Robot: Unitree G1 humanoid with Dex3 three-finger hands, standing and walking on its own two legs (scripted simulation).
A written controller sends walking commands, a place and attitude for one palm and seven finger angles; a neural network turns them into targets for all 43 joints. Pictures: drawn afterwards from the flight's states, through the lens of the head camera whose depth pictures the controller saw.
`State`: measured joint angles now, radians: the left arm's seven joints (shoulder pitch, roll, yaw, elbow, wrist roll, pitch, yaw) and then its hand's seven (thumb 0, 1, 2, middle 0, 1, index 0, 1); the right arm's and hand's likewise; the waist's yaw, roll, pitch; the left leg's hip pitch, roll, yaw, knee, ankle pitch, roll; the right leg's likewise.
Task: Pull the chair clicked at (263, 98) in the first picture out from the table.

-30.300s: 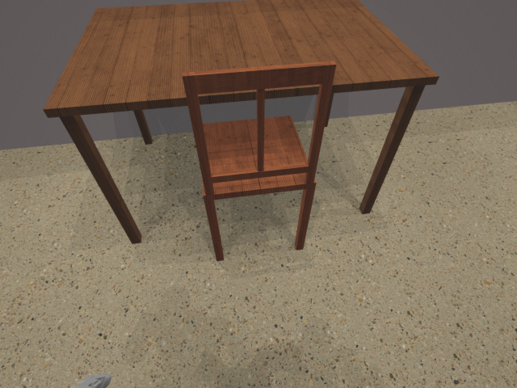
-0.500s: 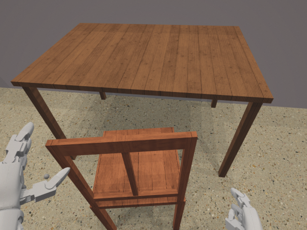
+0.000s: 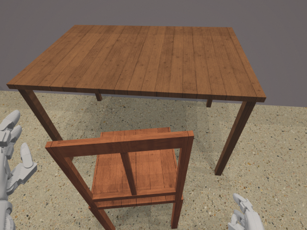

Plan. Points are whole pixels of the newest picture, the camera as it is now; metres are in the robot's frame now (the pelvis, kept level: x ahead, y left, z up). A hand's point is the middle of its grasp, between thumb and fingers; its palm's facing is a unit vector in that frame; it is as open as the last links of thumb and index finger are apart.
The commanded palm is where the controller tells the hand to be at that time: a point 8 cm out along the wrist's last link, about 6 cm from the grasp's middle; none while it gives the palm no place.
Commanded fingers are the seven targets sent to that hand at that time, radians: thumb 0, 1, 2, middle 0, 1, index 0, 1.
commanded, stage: draw the hand back to the body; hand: left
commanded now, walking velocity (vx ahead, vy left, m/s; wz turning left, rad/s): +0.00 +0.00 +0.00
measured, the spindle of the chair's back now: (129, 175) +0.31 +0.13 -0.09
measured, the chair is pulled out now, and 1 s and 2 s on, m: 0.25 0.25 0.25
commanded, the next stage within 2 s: step back with the hand held close in 0.06 s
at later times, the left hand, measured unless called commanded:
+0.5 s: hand (42, 165) +0.19 +0.25 +0.15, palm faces +0.36 -0.79 -0.49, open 7.4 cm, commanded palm +0.12 +0.30 +0.18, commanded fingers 0.00 0.90 0.90 -0.20 -0.30 -0.20 -0.30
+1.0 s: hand (19, 192) +0.13 +0.26 +0.15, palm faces +0.45 -0.76 -0.47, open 7.4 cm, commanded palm +0.07 +0.30 +0.18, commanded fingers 0.00 0.90 0.90 -0.20 -0.30 -0.20 -0.30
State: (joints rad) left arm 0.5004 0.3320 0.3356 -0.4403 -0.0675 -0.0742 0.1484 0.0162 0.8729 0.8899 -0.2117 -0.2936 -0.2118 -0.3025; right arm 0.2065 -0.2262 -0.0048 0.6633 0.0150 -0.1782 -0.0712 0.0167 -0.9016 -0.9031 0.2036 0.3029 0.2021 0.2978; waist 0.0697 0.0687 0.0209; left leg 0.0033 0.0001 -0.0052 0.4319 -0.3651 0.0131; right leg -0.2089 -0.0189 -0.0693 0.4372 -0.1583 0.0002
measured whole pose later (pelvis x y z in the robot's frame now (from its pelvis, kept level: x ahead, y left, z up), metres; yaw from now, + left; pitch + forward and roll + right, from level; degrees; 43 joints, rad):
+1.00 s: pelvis -0.07 +0.00 -0.01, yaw +1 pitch +1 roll +0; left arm 0.55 0.41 0.39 -0.51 -0.03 -0.11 0.19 0.02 0.89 0.90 -0.22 -0.30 -0.22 -0.31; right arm 0.21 -0.23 0.01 0.57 0.02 -0.03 -0.10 0.02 -0.90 -0.90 0.20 0.30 0.20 0.30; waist 0.00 -0.01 -0.02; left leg -0.28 -0.02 -0.01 0.61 -0.34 0.02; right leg -0.43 -0.03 -0.06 0.49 -0.09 0.01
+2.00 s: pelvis -0.16 -0.03 -0.01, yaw +0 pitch +2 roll -1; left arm 0.53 0.39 0.44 -0.57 -0.05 -0.13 0.18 0.02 0.89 0.90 -0.21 -0.30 -0.21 -0.31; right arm 0.18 -0.16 0.00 0.65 -0.01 -0.09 -0.07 0.01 -0.90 -0.90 0.20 0.30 0.20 0.30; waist 0.06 -0.01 -0.03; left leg -0.38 0.10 0.06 0.61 -0.27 -0.04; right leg -0.31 0.03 -0.01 0.56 -0.28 0.01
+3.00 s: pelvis -0.24 -0.01 +0.00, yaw +0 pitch -1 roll -1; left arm 0.54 0.37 0.39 -0.44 -0.05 -0.14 0.17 0.02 0.89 0.90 -0.21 -0.30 -0.21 -0.31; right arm 0.24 -0.23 -0.01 0.67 0.01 -0.12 -0.08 0.02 -0.90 -0.90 0.20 0.30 0.20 0.30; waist 0.01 0.01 -0.01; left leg -0.19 0.02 0.02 0.49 -0.30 0.00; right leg -0.26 0.02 0.01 0.43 -0.16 0.00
